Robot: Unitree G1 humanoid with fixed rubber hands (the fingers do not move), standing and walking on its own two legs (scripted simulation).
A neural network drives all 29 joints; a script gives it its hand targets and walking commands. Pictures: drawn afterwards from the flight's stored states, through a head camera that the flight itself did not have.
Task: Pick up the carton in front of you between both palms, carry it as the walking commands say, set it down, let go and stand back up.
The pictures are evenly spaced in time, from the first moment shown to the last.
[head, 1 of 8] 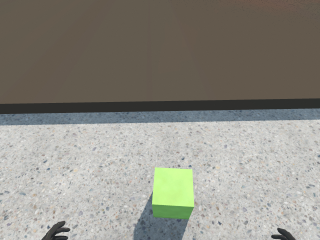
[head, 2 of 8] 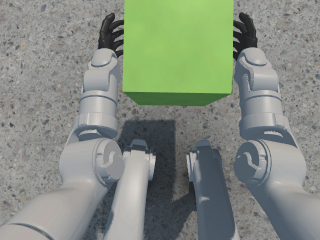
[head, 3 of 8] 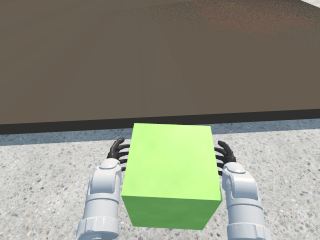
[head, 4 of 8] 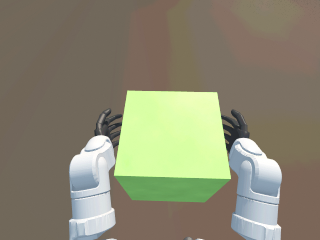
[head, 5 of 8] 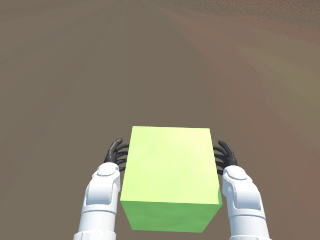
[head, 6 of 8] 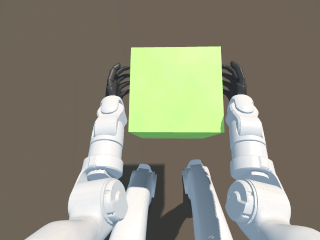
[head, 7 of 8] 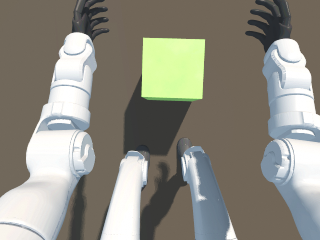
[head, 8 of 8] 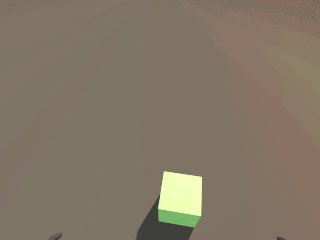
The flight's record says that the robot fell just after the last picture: no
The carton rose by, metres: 0.89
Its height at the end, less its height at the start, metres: +0.12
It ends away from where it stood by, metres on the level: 3.21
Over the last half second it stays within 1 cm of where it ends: yes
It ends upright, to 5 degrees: yes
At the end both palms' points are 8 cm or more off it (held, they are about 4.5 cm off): yes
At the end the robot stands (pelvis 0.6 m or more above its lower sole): yes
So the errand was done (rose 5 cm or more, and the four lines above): yes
